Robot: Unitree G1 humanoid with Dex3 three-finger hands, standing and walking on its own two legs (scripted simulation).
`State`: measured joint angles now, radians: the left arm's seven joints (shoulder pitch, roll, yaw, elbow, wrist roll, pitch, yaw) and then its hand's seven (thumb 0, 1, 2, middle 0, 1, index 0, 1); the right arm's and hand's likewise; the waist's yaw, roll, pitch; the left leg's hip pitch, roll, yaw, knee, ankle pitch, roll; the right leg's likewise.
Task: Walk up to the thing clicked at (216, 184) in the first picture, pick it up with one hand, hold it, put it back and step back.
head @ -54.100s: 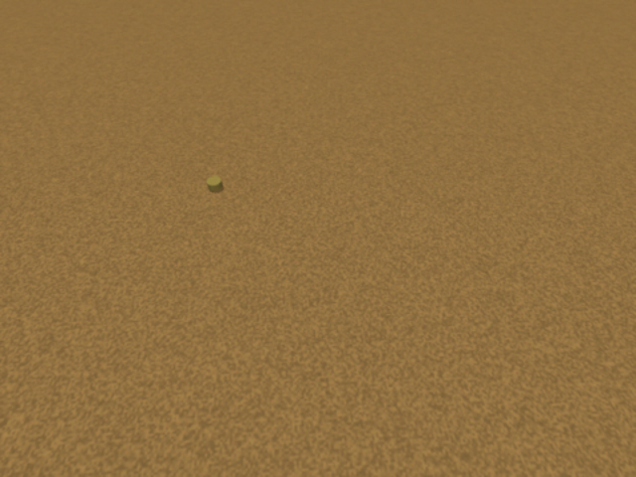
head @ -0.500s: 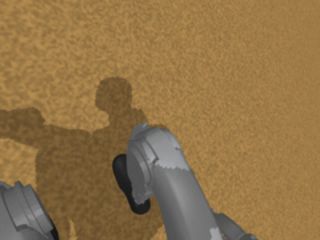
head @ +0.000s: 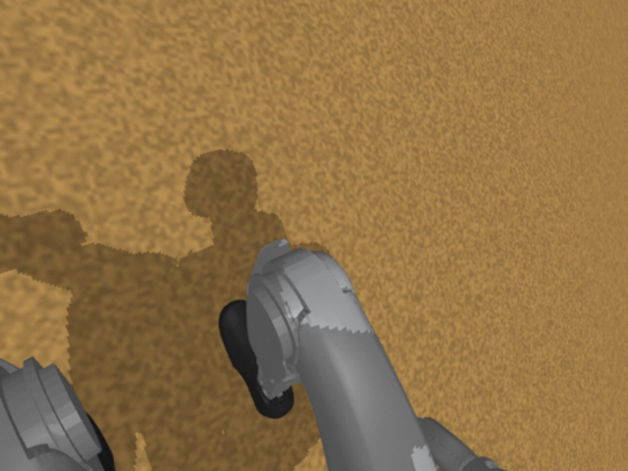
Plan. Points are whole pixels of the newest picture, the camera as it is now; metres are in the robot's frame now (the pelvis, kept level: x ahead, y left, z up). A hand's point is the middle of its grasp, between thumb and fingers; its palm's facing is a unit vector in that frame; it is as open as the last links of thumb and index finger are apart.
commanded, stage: open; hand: left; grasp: from above
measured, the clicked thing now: out of the picture +0.48 +0.36 -0.29
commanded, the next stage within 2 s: withdraw in 0.20 s
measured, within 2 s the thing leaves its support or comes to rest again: neither
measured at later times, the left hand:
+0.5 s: hand out of the picture +0.49 +0.36 -0.24, palm faces -0.36 -0.16 -0.92, open 13.9 cm
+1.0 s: hand out of the picture +0.46 +0.36 -0.10, palm faces -0.49 -0.14 -0.86, open 13.9 cm
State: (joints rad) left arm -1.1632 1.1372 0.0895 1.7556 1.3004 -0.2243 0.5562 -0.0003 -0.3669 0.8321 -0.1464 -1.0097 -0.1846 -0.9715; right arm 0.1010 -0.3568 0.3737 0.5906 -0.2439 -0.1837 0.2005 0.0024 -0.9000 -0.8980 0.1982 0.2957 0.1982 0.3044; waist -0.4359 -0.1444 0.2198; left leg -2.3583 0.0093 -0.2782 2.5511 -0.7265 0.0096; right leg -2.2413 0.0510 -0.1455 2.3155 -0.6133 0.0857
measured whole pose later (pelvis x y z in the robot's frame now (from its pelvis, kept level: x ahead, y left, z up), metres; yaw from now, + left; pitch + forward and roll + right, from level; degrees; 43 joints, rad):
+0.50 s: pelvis +0.00 +0.00 +0.00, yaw +0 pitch +30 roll -17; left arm -1.13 1.13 0.16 1.59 1.31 -0.22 0.51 0.00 -0.49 0.96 -0.09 -1.03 -0.10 -1.02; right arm 0.14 -0.36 0.35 0.59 -0.24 -0.16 0.20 0.00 -0.91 -0.90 0.20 0.30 0.20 0.30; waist -0.41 -0.13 0.19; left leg -2.37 0.01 -0.28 2.54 -0.74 0.00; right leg -2.25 0.04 -0.15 2.31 -0.62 0.07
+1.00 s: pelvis -0.01 -0.01 +0.04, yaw +6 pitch +33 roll -12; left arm -1.07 0.87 0.01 1.27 1.17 -0.17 0.07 0.00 -0.49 1.00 -0.11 -0.98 -0.11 -0.99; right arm 0.15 -0.36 0.16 0.55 -0.12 0.05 0.12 0.00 -0.90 -0.90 0.20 0.30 0.20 0.30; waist -0.29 0.01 0.03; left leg -2.30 -0.01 -0.18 2.35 -0.64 0.01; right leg -2.20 -0.01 -0.08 2.20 -0.59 0.05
